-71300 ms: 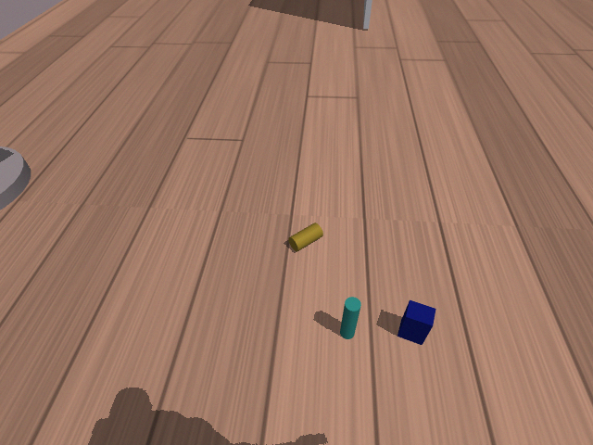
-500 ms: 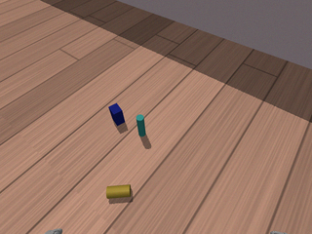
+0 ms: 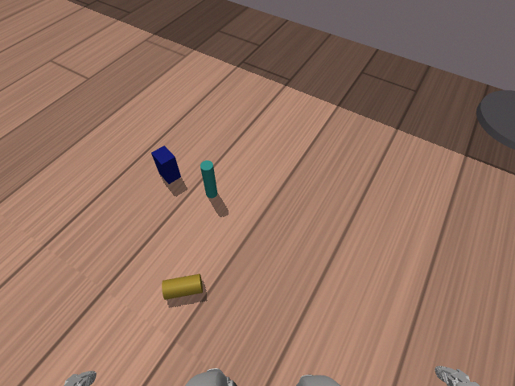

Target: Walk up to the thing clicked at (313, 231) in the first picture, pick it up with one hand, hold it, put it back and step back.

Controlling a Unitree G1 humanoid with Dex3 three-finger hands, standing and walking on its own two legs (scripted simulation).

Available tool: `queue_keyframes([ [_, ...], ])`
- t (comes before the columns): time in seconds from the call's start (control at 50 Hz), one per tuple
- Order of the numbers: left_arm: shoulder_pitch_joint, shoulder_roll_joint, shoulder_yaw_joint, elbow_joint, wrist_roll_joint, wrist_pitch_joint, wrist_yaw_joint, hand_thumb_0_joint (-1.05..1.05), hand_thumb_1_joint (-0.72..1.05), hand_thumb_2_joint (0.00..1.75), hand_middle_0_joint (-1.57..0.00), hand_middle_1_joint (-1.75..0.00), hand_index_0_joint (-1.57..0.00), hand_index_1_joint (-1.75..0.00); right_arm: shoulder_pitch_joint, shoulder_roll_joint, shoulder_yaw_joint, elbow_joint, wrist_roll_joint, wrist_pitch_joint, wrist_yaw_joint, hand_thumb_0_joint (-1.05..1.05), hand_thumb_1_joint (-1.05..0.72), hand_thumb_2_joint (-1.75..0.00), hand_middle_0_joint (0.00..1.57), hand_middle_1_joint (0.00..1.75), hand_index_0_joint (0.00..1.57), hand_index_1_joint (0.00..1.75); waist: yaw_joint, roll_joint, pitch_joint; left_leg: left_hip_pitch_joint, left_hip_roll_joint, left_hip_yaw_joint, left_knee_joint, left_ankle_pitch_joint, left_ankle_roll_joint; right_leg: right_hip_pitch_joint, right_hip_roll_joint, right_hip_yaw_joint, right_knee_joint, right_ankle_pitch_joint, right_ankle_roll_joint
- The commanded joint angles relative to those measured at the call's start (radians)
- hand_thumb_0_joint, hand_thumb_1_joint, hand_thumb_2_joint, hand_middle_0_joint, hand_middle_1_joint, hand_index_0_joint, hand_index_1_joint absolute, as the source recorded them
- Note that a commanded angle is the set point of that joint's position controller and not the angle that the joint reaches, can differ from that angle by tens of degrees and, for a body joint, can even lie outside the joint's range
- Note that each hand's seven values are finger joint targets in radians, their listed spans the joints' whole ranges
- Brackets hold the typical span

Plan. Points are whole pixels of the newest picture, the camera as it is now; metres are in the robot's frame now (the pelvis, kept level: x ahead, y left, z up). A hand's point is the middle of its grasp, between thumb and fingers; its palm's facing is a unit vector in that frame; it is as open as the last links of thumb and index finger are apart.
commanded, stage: step back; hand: left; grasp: from above
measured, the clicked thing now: (182, 286) +0.50 +0.27 -0.72
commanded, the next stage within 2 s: none
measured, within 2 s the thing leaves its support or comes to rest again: neither
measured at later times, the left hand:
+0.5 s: hand out of the picture -0.02 +0.27 -0.14, palm faces +0.06 -0.93 -0.36, open 7.4 cm
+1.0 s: hand out of the picture -0.21 +0.21 -0.13, palm faces +0.02 -0.91 -0.42, open 7.4 cm
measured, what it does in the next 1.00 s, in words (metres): walks backwards: right foot, then left foot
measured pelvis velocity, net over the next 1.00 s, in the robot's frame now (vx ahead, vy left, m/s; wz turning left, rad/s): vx -0.29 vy -0.06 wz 0.03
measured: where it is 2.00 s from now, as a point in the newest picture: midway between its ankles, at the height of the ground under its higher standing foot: outside the picture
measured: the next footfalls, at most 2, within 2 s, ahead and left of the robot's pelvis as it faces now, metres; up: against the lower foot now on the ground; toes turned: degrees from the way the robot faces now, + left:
right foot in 0.04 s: +0.02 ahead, -0.13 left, +0.00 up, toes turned +3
left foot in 0.38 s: -0.08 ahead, +0.10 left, +0.00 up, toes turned +2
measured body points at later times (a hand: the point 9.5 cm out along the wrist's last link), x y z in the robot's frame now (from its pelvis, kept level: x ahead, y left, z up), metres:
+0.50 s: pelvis -0.13 +0.00 +0.01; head -0.08 +0.02 +0.45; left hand -0.02 +0.32 -0.12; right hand -0.03 -0.31 -0.10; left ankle -0.12 +0.10 -0.72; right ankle -0.10 -0.14 -0.66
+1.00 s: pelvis -0.29 -0.06 +0.00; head -0.24 -0.08 +0.45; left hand -0.21 +0.26 -0.10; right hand -0.19 -0.38 -0.12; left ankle -0.29 +0.07 -0.66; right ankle -0.25 -0.18 -0.72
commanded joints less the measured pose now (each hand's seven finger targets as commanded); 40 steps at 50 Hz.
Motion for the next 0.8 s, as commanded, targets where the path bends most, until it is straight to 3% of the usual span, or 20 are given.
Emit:
queue_keyframes([
  [0.0,0.134,0.167,0.056,-0.039,0.013,-0.035,0.011,0.0,0.9,0.9,-0.2,-0.3,-0.2,-0.3,-0.016,-0.28,-0.072,-0.078,0.015,-0.008,-0.008,0.0,-0.9,-0.9,0.2,0.3,0.2,0.3,0.045,0.131,-0.272,0.095,0.234,-0.288,-0.128,0.3,0.094,0.128,-0.011,-0.053,-0.278,0.214,-0.045],
  [0.02,0.146,0.206,0.068,-0.045,0.021,-0.04,0.011,0.0,0.9,0.9,-0.2,-0.3,-0.2,-0.3,-0.019,-0.253,-0.062,-0.082,0.02,-0.007,-0.005,0.0,-0.9,-0.9,0.2,0.3,0.2,0.3,0.048,0.042,-0.266,-0.008,0.182,-0.253,-0.074,0.187,0.043,0.168,-0.092,0.079,-0.314,0.256,-0.08],
  [0.04,0.101,0.279,0.084,-0.064,0.01,-0.037,0.007,0.0,0.9,0.9,-0.2,-0.3,-0.2,-0.3,-0.069,-0.214,-0.06,-0.094,0.029,-0.005,-0.005,0.0,-0.9,-0.9,0.2,0.3,0.2,0.3,0.06,-0.155,-0.205,-0.095,-0.017,-0.14,0.11,-0.086,-0.033,0.072,-0.247,0.311,-0.408,0.294,-0.214],
  [0.06,0.039,0.328,0.092,-0.102,0.02,-0.041,0.005,0.0,0.9,0.9,-0.2,-0.3,-0.2,-0.3,-0.061,-0.215,-0.064,-0.083,0.027,0.004,-0.013,0.0,-0.9,-0.9,0.2,0.3,0.2,0.3,0.069,-0.258,-0.152,-0.08,-0.104,-0.132,0.372,-0.337,-0.057,-0.065,-0.41,0.468,-0.497,0.315,-0.326],
  [0.08,-0.008,0.297,0.086,-0.134,0.02,-0.048,0.008,0.0,0.9,0.9,-0.2,-0.3,-0.2,-0.3,-0.018,-0.227,-0.063,-0.066,0.025,0.009,-0.012,0.0,-0.9,-0.9,0.2,0.3,0.2,0.3,0.042,-0.193,-0.132,-0.068,-0.1,-0.231,0.503,-0.338,-0.061,-0.104,-0.414,0.452,-0.488,0.387,-0.323],
  [0.1,-0.051,0.259,0.075,-0.149,0.008,-0.05,0.017,0.0,0.9,0.9,-0.2,-0.3,-0.2,-0.3,0.031,-0.232,-0.06,-0.051,0.033,0.007,-0.01,0.0,-0.9,-0.9,0.2,0.3,0.2,0.3,0.013,-0.118,-0.137,-0.073,-0.109,-0.259,0.545,-0.278,-0.062,-0.075,-0.349,0.33,-0.439,0.486,-0.293],
  [0.14,-0.078,0.215,0.065,-0.154,0.013,-0.046,0.023,0.0,0.9,0.9,-0.2,-0.3,-0.2,-0.3,0.058,-0.217,-0.048,-0.036,0.038,-0.004,-0.014,0.0,-0.9,-0.9,0.2,0.3,0.2,0.3,-0.001,-0.118,-0.149,-0.102,-0.136,-0.235,0.546,-0.224,-0.071,-0.015,-0.257,0.181,-0.383,0.572,-0.229],
  [0.22,0.016,0.196,0.061,-0.162,0.021,-0.039,0.025,0.0,0.9,0.9,-0.2,-0.3,-0.2,-0.3,0.046,-0.212,-0.037,-0.059,0.03,-0.013,-0.015,0.0,-0.9,-0.9,0.2,0.3,0.2,0.3,0.063,-0.135,-0.217,-0.139,-0.1,-0.174,0.312,-0.262,-0.084,0.209,-0.244,0.148,-0.311,0.648,-0.227],
  [0.26,0.019,0.21,0.064,-0.17,0.018,-0.034,0.027,0.0,0.9,0.9,-0.2,-0.3,-0.2,-0.3,0.063,-0.205,-0.037,-0.064,0.021,-0.017,-0.015,0.0,-0.9,-0.9,0.2,0.3,0.2,0.3,0.059,-0.173,-0.249,-0.098,-0.047,-0.156,0.125,-0.251,-0.076,0.257,-0.27,0.165,-0.273,0.685,-0.223],
  [0.32,-0.019,0.229,0.055,-0.188,0.0,-0.015,0.016,0.0,0.9,0.9,-0.2,-0.3,-0.2,-0.3,0.151,-0.198,-0.052,-0.025,0.006,-0.029,-0.009,0.0,-0.9,-0.9,0.2,0.3,0.2,0.3,0.005,-0.123,-0.272,0.104,-0.051,-0.071,-0.247,0.055,-0.058,0.163,-0.221,0.1,-0.165,0.597,-0.156],
  [0.34,0.001,0.2,0.046,-0.192,-0.001,-0.008,0.012,0.0,0.9,0.9,-0.2,-0.3,-0.2,-0.3,0.132,-0.227,-0.066,-0.034,-0.005,-0.033,-0.008,0.0,-0.9,-0.9,0.2,0.3,0.2,0.3,0.016,-0.059,-0.255,0.173,0.005,-0.173,-0.267,0.123,-0.033,0.035,-0.173,0.086,-0.146,0.432,-0.104],
  [0.36,0.033,0.161,0.038,-0.2,-0.003,-0.006,0.008,0.0,0.9,0.9,-0.2,-0.3,-0.2,-0.3,0.11,-0.309,-0.085,-0.052,-0.024,-0.037,-0.005,0.0,-0.9,-0.9,0.2,0.3,0.2,0.3,0.029,0.125,-0.256,0.256,0.215,-0.451,-0.314,0.198,0.043,-0.152,-0.064,0.024,-0.004,0.18,-0.049],
  [0.38,-0.069,0.198,0.055,-0.21,-0.004,-0.008,0.023,0.0,0.9,0.9,-0.2,-0.3,-0.2,-0.3,0.082,-0.408,-0.101,-0.071,-0.014,-0.032,0.004,0.0,-0.9,-0.9,0.2,0.3,0.2,0.3,-0.035,0.273,-0.216,0.076,0.38,-0.619,-0.354,0.348,0.192,-0.16,0.056,-0.001,0.199,-0.184,-0.015],
  [0.4,-0.09,0.208,0.064,-0.198,0.011,-0.005,0.031,0.0,0.9,0.9,-0.2,-0.3,-0.2,-0.3,0.057,-0.394,-0.103,-0.071,-0.018,-0.036,0.0,0.0,-0.9,-0.9,0.2,0.3,0.2,0.3,-0.036,0.207,-0.179,0.001,0.405,-0.644,-0.358,0.324,0.235,-0.143,0.062,0.114,0.36,-0.192,-0.02],
  [0.46,0.03,0.194,0.066,-0.141,-0.012,-0.007,0.025,0.0,0.9,0.9,-0.2,-0.3,-0.2,-0.3,-0.03,-0.284,-0.068,-0.086,-0.009,-0.042,-0.016,0.0,-0.9,-0.9,0.2,0.3,0.2,0.3,0.054,0.12,-0.184,0.117,0.264,-0.374,-0.254,0.477,0.159,-0.223,0.078,0.137,0.507,-0.06,-0.023],
  [0.62,0.033,0.183,0.067,-0.144,0.003,-0.013,0.01,0.0,0.9,0.9,-0.2,-0.3,-0.2,-0.3,0.054,-0.283,-0.081,-0.108,-0.006,-0.033,-0.022,0.0,-0.9,-0.9,0.2,0.3,0.2,0.3,-0.019,0.165,-0.23,0.26,0.27,-0.327,-0.197,0.453,0.205,-0.188,0.026,0.056,0.25,-0.077,0.042],
  [0.68,0.102,0.178,0.066,-0.112,0.001,-0.019,0.001,0.0,0.9,0.9,-0.2,-0.3,-0.2,-0.3,0.004,-0.308,-0.082,-0.129,-0.011,-0.022,-0.016,0.0,-0.9,-0.9,0.2,0.3,0.2,0.3,0.01,0.229,-0.265,0.182,0.257,-0.315,-0.183,0.347,0.162,-0.038,-0.019,-0.017,-0.009,-0.032,0.015],
  [0.74,0.239,0.172,0.071,-0.038,0.008,-0.026,-0.003,0.0,0.9,0.9,-0.2,-0.3,-0.2,-0.3,-0.04,-0.306,-0.079,-0.135,0.003,-0.001,-0.009,0.0,-0.9,-0.9,0.2,0.3,0.2,0.3,0.071,0.203,-0.299,0.033,0.198,-0.262,-0.113,0.193,0.082,0.169,-0.004,-0.094,-0.319,0.176,-0.027],
  [0.76,0.222,0.216,0.082,-0.045,0.026,-0.031,-0.004,0.0,0.9,0.9,-0.2,-0.3,-0.2,-0.3,-0.018,-0.263,-0.068,-0.135,0.009,0.005,-0.007,0.0,-0.9,-0.9,0.2,0.3,0.2,0.3,0.056,0.085,-0.249,-0.12,0.113,-0.249,-0.024,0.02,0.024,0.19,-0.075,0.058,-0.364,0.111,-0.049],
  [0.78,0.179,0.333,0.11,-0.086,0.026,-0.031,-0.006,0.0,0.9,0.9,-0.2,-0.3,-0.2,-0.3,-0.057,-0.199,-0.054,-0.167,0.021,-0.001,-0.013,0.0,-0.9,-0.9,0.2,0.3,0.2,0.3,0.081,-0.223,-0.19,-0.264,-0.098,-0.171,0.18,-0.23,-0.047,0.079,-0.3,0.389,-0.479,0.054,-0.163],
])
